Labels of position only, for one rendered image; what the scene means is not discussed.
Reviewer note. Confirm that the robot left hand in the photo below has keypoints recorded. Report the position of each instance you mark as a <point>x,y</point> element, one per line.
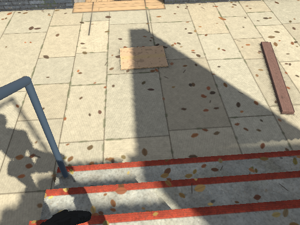
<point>66,217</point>

